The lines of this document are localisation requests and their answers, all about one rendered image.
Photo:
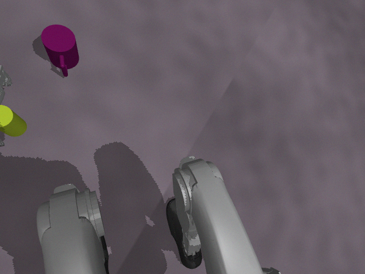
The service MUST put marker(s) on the right robot foot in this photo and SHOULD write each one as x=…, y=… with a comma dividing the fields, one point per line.
x=190, y=262

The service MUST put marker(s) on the left robot hand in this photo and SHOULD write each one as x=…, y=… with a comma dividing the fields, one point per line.
x=4, y=81

